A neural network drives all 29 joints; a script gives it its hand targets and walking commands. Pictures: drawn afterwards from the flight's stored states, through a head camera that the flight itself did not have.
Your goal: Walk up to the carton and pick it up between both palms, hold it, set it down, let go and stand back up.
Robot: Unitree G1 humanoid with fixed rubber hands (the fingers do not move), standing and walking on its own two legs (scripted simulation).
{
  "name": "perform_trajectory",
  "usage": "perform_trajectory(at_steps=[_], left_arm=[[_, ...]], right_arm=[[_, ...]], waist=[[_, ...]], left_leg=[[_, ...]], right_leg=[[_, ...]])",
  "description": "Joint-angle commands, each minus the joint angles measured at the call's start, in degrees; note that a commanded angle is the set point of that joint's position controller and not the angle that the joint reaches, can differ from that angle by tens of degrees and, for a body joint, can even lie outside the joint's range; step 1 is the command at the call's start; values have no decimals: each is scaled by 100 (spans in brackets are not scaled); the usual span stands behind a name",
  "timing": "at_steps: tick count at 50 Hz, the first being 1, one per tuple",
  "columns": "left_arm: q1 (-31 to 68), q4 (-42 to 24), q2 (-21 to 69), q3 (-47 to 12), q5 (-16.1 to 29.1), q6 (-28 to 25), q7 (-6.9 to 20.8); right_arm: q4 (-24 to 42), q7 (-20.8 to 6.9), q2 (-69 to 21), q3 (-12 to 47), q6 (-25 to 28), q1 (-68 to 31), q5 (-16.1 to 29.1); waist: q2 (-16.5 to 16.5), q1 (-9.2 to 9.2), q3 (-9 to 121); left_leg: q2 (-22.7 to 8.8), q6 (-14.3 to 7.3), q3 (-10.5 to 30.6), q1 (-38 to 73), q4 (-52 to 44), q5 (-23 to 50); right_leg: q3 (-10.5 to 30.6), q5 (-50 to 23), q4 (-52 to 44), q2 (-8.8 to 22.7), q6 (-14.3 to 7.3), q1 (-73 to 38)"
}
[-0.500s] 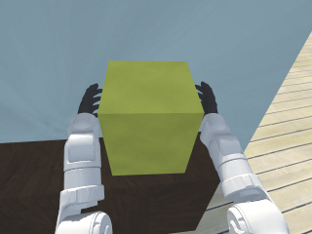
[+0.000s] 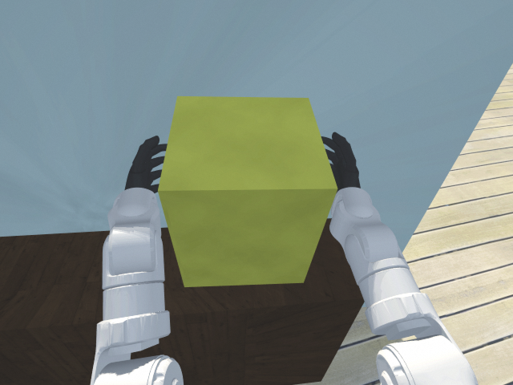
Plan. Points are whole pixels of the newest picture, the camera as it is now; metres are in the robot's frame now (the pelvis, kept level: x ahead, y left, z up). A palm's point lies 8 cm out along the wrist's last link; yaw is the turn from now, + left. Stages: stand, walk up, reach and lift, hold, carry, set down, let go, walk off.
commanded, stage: hold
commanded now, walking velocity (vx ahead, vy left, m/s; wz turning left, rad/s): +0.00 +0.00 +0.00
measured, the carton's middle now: (244, 195) +0.40 +0.00 +0.12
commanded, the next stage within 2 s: none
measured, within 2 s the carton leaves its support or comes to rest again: neither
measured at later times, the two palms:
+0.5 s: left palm (143, 191) +0.35 +0.15 +0.18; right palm (347, 192) +0.35 -0.15 +0.17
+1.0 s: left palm (139, 197) +0.35 +0.15 +0.17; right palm (342, 191) +0.35 -0.15 +0.17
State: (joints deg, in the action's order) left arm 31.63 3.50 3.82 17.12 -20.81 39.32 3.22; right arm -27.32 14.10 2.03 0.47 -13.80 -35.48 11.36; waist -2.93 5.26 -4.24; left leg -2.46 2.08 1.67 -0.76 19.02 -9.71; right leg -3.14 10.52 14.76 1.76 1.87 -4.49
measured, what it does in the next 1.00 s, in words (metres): stands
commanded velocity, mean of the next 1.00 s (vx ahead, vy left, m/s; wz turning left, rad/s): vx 0.00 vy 0.00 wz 0.00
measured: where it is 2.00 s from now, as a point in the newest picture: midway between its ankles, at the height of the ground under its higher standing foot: outside the picture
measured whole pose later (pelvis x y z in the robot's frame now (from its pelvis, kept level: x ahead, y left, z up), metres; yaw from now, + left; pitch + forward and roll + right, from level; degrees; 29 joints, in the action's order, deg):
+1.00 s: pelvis +0.00 +0.00 +0.00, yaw +0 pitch -9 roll -1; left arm 30.5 1.6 4.0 16.7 -21.3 40.5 3.6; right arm -26.4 14.3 2.0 1.0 -13.9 -34.6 12.1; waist -3.2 5.4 -5.7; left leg -2.5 2.1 1.9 -0.6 19.8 -9.9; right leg -3.4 10.5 14.9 1.7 1.9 -5.1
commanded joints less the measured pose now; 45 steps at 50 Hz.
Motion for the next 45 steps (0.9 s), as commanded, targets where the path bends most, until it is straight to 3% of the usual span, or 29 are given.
perform_trajectory(at_steps=[1, 2, 3, 5, 6, 7, 8, 9, 12, 16, 18, 22, 24, 27, 28, 30, 31, 32, 33, 35, 36, 37, 38, 39, 40, 41, 42, 43, 45], left_arm=[[3538, -745, 2924, -2982, 891, -378, 739], [3364, -728, 2906, -3095, 892, -286, 740], [3337, -776, 3029, -3111, 884, -283, 761], [3218, -382, 3028, -3062, 855, -268, 751], [3356, -775, 2953, -3118, 958, -328, 747], [3515, -773, 2986, -3141, 957, -308, 770], [3456, -699, 3008, -3126, 901, -296, 742], [3576, -616, 3023, -3100, 955, -358, 751], [3377, -512, 2983, -3105, 915, -335, 709], [3998, -638, 3012, -3131, 1091, -460, 661], [4026, -69, 3048, -2890, 1002, -475, 634], [4336, 294, 3074, -2680, 812, -490, 647], [4018, 405, 2969, -2586, 777, -437, 602], [3979, 744, 3000, -2476, 717, -449, 671], [4082, 568, 3004, -2398, 701, -465, 698], [3729, 405, 3096, -2445, 738, -469, 710], [3793, 156, 3174, -2535, 784, -516, 715], [3983, 40, 3066, -2576, 846, -546, 668], [4097, 44, 3115, -2721, 838, -564, 639], [3759, 168, 3080, -2735, 778, -422, 676], [3695, 219, 3043, -2456, 610, -406, 761], [3609, 44, 3147, -2665, 760, -401, 763], [3527, -241, 3107, -2740, 869, -434, 785], [3283, -596, 3157, -2924, 854, -414, 739], [3393, -806, 3168, -3125, 1077, -483, 731], [3575, -1039, 3108, -3190, 1123, -547, 679], [3370, -563, 2896, -2961, 868, -413, 708], [3678, -920, 2974, -3127, 1012, -431, 690], [3529, -703, 2949, -3051, 821, -364, 695]], right_arm=[[1660, -524, -3200, 2352, 252, -3818, 305], [1779, -494, -3067, 2342, 281, -3998, 403], [1860, -465, -3178, 2334, 277, -3926, 356], [2113, -472, -3142, 2373, 303, -4221, 374], [2119, -476, -3205, 2505, 312, -4064, 384], [1996, -466, -3077, 2369, 324, -4151, 256], [2216, -475, -3275, 2475, 336, -4317, 316], [1855, -485, -3234, 2318, 292, -4132, 338], [1642, -543, -3154, 2184, 280, -3898, 159], [1777, -595, -3213, 2138, 439, -4439, 213], [1690, -656, -3247, 2074, 434, -4780, 93], [1066, -760, -3225, 1782, 429, -4772, -103], [1152, -768, -3180, 1757, 467, -4945, -40], [1086, -726, -3156, 1566, 445, -4961, -146], [826, -719, -3183, 1579, 418, -4630, -151], [1056, -686, -3169, 1754, 450, -4558, -95], [1198, -674, -3320, 1871, 489, -4329, -76], [1311, -663, -3348, 2026, 478, -4702, 93], [1027, -649, -3356, 1940, 450, -4494, 47], [1106, -643, -3217, 1896, 426, -4390, 0], [1217, -634, -3331, 1991, 435, -4536, 5], [1271, -585, -3271, 1932, 420, -4304, 73], [1846, -540, -3362, 2284, 449, -4318, 264], [1710, -485, -3314, 2285, 444, -3910, 236], [2136, -446, -3363, 2532, 435, -4069, 401], [2124, -438, -3389, 2619, 424, -4052, 456], [1959, -422, -3281, 2595, 306, -4012, 450], [2044, -457, -3363, 2632, 361, -4195, 442], [1686, -486, -3202, 2441, 272, -4064, 368]], waist=[[371, 54, 2218], [550, 15, 2035], [502, 123, 2245], [389, 49, 2006], [196, 59, 2173], [371, 101, 2315], [243, 52, 2342], [438, 122, 2115], [300, 98, 2165], [417, 112, 2600], [260, -96, 2356], [400, -35, 2212], [275, -140, 2091], [185, -52, 1971], [348, -3, 2065], [260, -112, 2259], [216, 72, 2700], [235, -118, 2705], [395, 45, 2502], [435, -8, 2066], [248, -79, 2048], [274, 29, 2196], [233, -55, 2394], [292, 109, 2502], [254, 169, 2935], [238, 86, 2780], [377, 48, 2308], [370, 28, 2545], [469, 62, 2022]], left_leg=[[455, 82, -478, 1032, 87, 2165], [455, 111, -427, 1035, 151, 2329], [436, 129, -388, 1155, 148, 2468], [543, 85, -472, 871, 59, 1969], [528, 47, -500, 924, 105, 2057], [499, 96, -496, 969, 134, 2053], [497, 90, -499, 914, 124, 2002], [519, 83, -472, 734, 57, 1696], [484, 62, -485, 829, 1, 1621], [464, 60, -519, 803, 80, 1621], [463, -72, -531, 526, -178, 909], [448, -55, -520, 363, -292, 374], [460, -147, -544, 429, -235, 646], [486, -144, -607, 338, -258, 514], [476, -105, -602, 471, -220, 619], [481, -43, -562, 802, -104, 1441], [480, 5, -530, 871, -40, 1657], [504, -53, -518, 985, 33, 1792], [544, -7, -591, 910, 21, 1679], [509, 25, -579, 855, 11, 1611], [531, -62, -556, 876, -9, 1554], [532, 15, -573, 889, 34, 1699], [564, -21, -526, 954, 92, 2056], [534, 73, -500, 1163, 183, 2531], [558, 78, -430, 1227, 286, 2800], [544, 108, -450, 1252, 324, 2774], [599, 44, -491, 1022, 256, 2440], [532, 70, -458, 1139, 216, 2599], [488, 99, -455, 923, 151, 2025]], right_leg=[[-407, -1954, 15, -556, 136, -271], [-416, -1848, 29, -547, 147, -88], [-424, -1887, 51, -581, 126, -261], [-333, -1883, -38, -513, 153, -308], [-329, -2088, 7, -532, 240, -406], [-363, -1964, 63, -514, 160, -277], [-330, -1937, 18, -519, 160, -336], [-349, -1662, -2, -525, 137, -162], [-366, -1359, -93, -545, 103, -82], [-371, -1177, 1, -545, 55, 13], [-340, -416, -138, -496, 69, 81], [-393, 24, -117, -491, 55, 182], [-352, -236, -151, -457, 70, 172], [-316, -224, -222, -447, 62, 77], [-402, -348, -113, -471, 78, 101], [-426, -1071, -49, -567, 88, -56], [-402, -1333, -40, -579, 71, -256], [-345, -1410, 14, -570, 129, -188], [-390, -1317, 12, -556, 126, 0], [-396, -1172, -37, -554, 85, 41], [-361, -1348, -57, -530, 140, -186], [-401, -1517, -17, -554, 144, -281], [-339, -2086, 40, -539, 209, -426], [-388, -2433, 63, -600, 212, -480], [-379, -2884, 165, -583, 191, -643], [-375, -2752, 160, -631, 234, -441], [-340, -2625, 116, -535, 245, -360], [-404, -2435, 110, -565, 220, -411], [-448, -1738, 13, -582, 168, -188]])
